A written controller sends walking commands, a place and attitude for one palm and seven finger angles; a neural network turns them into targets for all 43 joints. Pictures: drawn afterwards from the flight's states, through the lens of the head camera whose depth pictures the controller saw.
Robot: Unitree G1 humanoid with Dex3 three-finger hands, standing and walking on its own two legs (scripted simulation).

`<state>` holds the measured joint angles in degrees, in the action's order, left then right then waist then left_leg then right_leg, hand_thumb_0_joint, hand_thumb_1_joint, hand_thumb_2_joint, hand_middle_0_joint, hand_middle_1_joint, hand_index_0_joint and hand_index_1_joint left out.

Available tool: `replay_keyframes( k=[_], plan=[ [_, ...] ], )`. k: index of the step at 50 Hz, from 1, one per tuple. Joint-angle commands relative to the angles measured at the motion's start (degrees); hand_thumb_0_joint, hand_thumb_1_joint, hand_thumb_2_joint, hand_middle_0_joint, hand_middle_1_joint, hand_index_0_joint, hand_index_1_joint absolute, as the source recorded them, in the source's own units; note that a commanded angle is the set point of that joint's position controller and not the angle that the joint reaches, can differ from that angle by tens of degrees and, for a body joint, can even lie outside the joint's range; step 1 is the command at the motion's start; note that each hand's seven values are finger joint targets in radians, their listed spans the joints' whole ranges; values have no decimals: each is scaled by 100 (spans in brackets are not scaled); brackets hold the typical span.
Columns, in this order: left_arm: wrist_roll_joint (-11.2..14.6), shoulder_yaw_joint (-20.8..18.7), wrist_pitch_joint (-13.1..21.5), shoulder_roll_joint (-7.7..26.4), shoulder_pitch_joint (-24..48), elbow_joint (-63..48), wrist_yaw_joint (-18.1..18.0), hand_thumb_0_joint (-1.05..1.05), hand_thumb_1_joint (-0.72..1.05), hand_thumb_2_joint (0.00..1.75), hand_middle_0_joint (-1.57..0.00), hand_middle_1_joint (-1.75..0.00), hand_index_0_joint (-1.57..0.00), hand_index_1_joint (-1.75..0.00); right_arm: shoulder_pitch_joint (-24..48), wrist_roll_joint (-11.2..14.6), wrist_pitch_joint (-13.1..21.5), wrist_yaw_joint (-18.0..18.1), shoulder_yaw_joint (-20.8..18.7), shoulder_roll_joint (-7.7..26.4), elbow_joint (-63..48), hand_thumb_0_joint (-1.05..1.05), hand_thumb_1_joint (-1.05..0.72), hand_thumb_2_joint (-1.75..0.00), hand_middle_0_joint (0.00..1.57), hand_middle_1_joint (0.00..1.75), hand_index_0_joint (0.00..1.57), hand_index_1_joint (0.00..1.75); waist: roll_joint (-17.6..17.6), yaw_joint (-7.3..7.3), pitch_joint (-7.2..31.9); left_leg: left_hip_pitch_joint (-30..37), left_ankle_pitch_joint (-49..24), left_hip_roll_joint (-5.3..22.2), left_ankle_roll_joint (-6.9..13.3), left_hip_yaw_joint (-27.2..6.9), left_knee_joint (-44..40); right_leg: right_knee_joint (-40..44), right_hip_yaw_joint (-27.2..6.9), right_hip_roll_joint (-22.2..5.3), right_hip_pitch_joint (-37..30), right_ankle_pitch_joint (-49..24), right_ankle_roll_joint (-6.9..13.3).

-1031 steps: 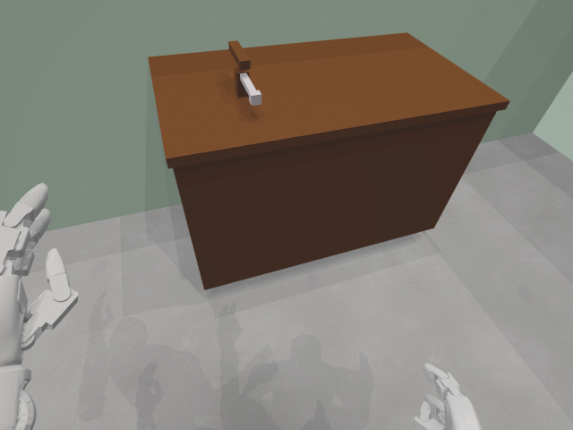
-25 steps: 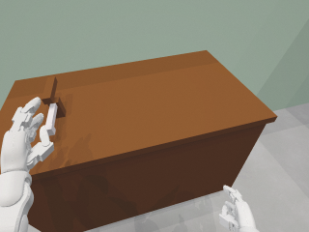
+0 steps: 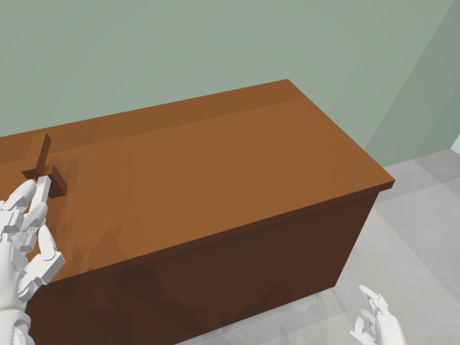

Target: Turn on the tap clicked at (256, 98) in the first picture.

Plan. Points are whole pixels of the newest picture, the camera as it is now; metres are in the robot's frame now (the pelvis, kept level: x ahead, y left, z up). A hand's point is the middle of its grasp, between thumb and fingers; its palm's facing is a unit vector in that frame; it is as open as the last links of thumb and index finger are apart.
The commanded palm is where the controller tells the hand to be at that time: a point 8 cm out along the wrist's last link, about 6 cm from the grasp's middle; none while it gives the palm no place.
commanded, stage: turn the palm inward beside the body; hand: left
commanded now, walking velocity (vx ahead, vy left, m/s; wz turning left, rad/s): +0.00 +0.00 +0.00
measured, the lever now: (34, 220) +0.31 +0.44 +0.04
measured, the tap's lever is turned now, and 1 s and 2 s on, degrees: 0 0 0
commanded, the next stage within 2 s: reach beside the lever's end, fingers flat in 1.08 s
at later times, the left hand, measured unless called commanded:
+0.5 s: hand (52, 284) +0.16 +0.25 +0.14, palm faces +0.50 -0.86 -0.12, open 7.4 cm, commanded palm +0.10 +0.29 +0.15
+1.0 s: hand (35, 274) +0.17 +0.28 +0.14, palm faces +0.54 -0.84 -0.09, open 7.4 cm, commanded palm +0.11 +0.32 +0.15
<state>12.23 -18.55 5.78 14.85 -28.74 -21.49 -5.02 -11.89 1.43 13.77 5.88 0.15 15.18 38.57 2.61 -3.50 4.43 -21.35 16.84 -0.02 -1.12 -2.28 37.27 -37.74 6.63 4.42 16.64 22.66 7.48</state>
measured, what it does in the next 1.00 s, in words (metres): stands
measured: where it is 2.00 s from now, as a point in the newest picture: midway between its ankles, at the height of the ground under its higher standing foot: outside the picture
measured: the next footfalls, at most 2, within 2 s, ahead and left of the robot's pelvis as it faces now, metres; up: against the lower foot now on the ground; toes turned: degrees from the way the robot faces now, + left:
none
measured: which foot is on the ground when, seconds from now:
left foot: down 0.00-1.00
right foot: down 0.00-1.00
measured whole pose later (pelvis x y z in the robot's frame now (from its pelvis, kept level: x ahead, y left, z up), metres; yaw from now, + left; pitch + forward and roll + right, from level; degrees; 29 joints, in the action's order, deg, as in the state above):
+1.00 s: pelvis -0.01 +0.04 +0.00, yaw +1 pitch -1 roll +0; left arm 12.2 -11.6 -3.0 10.4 -29.8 -26.2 -13.7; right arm -10.0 1.3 13.8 5.1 3.5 13.2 36.6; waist 3.0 -4.4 4.3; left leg -21.0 16.1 -1.9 0.8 -2.2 37.8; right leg -36.5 6.8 2.5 15.2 21.1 4.6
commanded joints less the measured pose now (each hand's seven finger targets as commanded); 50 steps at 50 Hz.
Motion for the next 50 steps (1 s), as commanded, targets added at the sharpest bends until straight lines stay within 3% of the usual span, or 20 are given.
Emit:
replay_keyframes(
  k=[1,6,8,9,12,18,22,23,27,29,37,39,43,44,46,48,49,50],
  plan=[
    [37,-598,306,918,175,-1162,-235,0,90,90,-20,-30,-20,-30,725,13,352,39,-101,461,-1010,0,-90,-90,20,30,20,30,-382,-49,559,290,-1199,-19,331,49,5,826,-980,-971,-253,-3387,-955],
    [51,-356,52,763,334,-1215,-346,0,90,90,-20,-30,-20,-30,886,31,309,78,-39,432,-1086,0,-90,-90,20,30,20,30,-426,-38,305,301,-912,-13,347,5,-63,1055,-984,-910,-15,-2446,-909],
    [17,-224,32,725,532,-1293,-387,0,90,90,-20,-30,-20,-30,931,28,325,93,-13,432,-1097,0,-90,-90,20,30,20,30,-388,-9,159,288,-748,-14,359,-21,-70,1173,-1019,-883,135,-1886,-878],
    [-35,-198,37,758,657,-1375,-421,0,90,90,-20,-30,-20,-30,966,48,343,94,2,406,-1086,0,-90,-90,20,30,20,30,-154,-2,106,344,-705,-26,370,-8,-76,1246,-1040,-865,209,-1614,-838],
    [-76,-4,67,659,666,-1400,-510,0,90,90,-20,-30,-20,-30,1029,11,400,97,46,393,-1104,0,-90,-90,20,30,20,30,-197,4,22,322,-458,-22,368,-70,-104,1329,-1038,-838,353,-935,-774],
    [-108,175,30,534,441,-1526,-646,0,90,90,-20,-30,-20,-30,1119,6,460,77,83,374,-1138,0,-90,-90,20,30,20,30,17,-46,27,333,-284,-36,364,-79,-123,1364,-961,-780,425,-428,-694],
    [-49,257,-124,392,262,-1482,-736,0,90,90,-20,-30,-20,-30,1145,6,436,81,105,375,-1172,0,-90,-90,20,30,20,30,-298,-45,-110,199,-105,-37,362,-124,-157,1417,-916,-756,455,-132,-708],
    [-35,253,-155,397,270,-1529,-757,0,90,90,-20,-30,-20,-30,1177,7,434,80,104,380,-1184,0,-90,-90,20,30,20,30,-182,-60,-116,193,-53,-41,360,-118,-143,1451,-943,-767,467,-19,-703],
    [-56,202,-169,435,345,-1749,-900,0,90,90,-20,-30,-20,-30,1168,-8,452,70,105,375,-1197,0,-90,-90,20,30,20,30,-118,-48,41,250,-155,-43,367,-141,-160,1317,-833,-727,432,-227,-675],
    [-100,169,-157,481,453,-1850,-952,0,90,90,-20,-30,-20,-30,1146,0,474,59,102,387,-1165,0,-90,-90,20,30,20,30,167,-40,71,318,-183,-48,373,-134,-166,1284,-782,-715,453,-276,-649],
    [14,293,-345,288,282,-1697,-837,0,90,90,-20,-30,-20,-30,1081,-3,489,46,120,436,-1169,0,-90,-90,20,30,20,30,-149,-43,193,371,-494,-41,370,-196,-309,1010,-505,-622,296,-989,-645],
    [-21,210,-451,371,231,-1696,-817,0,90,90,-20,-30,-20,-30,1083,12,459,46,119,446,-1175,0,-90,-90,20,30,20,30,25,-85,203,415,-571,-46,367,-194,-358,991,-478,-615,250,-1074,-623],
    [16,211,-515,290,274,-1769,-818,0,90,90,-20,-30,-20,-30,1064,-2,381,29,111,438,-1209,0,-90,-90,20,30,20,30,-301,-76,282,482,-776,-20,346,-220,-387,930,-401,-576,167,-1320,-625],
    [-22,112,-523,394,302,-1802,-845,0,90,90,-20,-30,-20,-30,1082,-1,367,28,112,442,-1192,0,-90,-90,20,30,20,30,-90,-99,305,541,-842,-28,343,-206,-399,929,-398,-575,161,-1356,-606],
    [-50,202,-484,286,381,-1860,-895,0,90,90,-20,-30,-20,-30,1073,-15,338,6,114,411,-1203,0,-90,-90,20,30,20,30,26,-73,303,604,-847,-17,314,-202,-396,895,-374,-561,220,-1311,-593],
    [-69,232,-437,262,413,-1837,-916,0,90,90,-20,-30,-20,-30,1063,-28,318,-19,122,419,-1193,0,-90,-90,20,30,20,30,-17,-61,281,570,-789,-12,299,-236,-415,877,-356,-544,253,-1220,-583],
    [-108,190,-442,338,429,-1851,-922,0,90,90,-20,-30,-20,-30,1082,-21,298,-15,125,421,-1191,0,-90,-90,20,30,20,30,134,-76,219,570,-760,-12,306,-238,-426,909,-379,-547,275,-1161,-570],
    [-100,298,-434,225,432,-1843,-918,0,90,90,-20,-30,-20,-30,1092,-28,290,-21,139,400,-1208,0,-90,-90,20,30,20,30,21,-46,200,584,-707,-14,302,-252,-442,907,-364,-545,290,-1127,-574]
  ],
)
